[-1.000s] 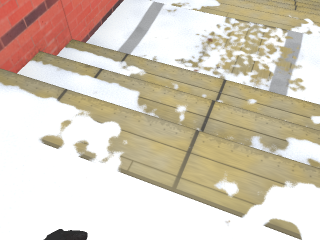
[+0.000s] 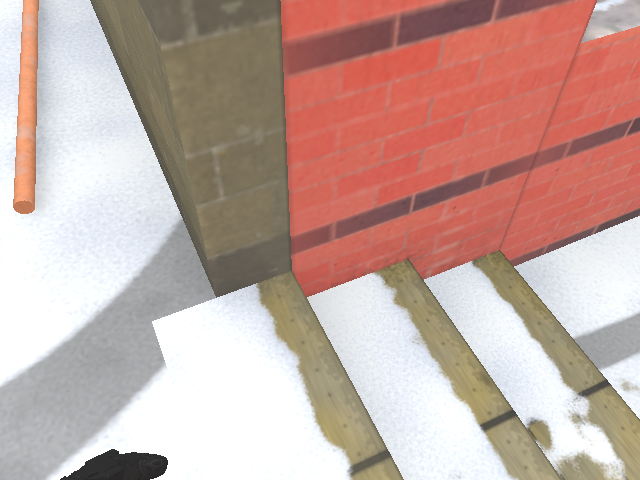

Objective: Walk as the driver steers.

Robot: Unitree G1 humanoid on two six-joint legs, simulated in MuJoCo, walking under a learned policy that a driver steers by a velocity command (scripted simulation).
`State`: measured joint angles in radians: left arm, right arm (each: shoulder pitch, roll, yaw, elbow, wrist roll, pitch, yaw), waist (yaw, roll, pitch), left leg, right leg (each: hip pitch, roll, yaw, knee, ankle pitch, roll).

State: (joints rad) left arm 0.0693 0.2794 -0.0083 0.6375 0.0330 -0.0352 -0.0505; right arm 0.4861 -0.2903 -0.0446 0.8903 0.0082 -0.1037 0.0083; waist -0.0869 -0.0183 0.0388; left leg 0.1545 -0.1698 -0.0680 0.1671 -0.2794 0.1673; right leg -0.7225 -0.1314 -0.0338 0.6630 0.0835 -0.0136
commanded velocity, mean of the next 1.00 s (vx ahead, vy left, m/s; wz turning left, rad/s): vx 0.32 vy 0.00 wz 0.71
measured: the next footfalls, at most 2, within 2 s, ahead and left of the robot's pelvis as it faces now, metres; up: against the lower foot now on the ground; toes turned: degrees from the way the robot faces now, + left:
right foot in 0.10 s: +0.33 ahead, -0.12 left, +0.00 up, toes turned -3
left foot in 0.58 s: +0.44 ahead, +0.15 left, +0.00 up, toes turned +20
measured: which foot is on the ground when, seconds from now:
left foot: down 0.00-0.08, up 0.10-0.56, down 0.58-1.00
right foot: up 0.00-0.08, down 0.10-0.56, up 0.58-1.00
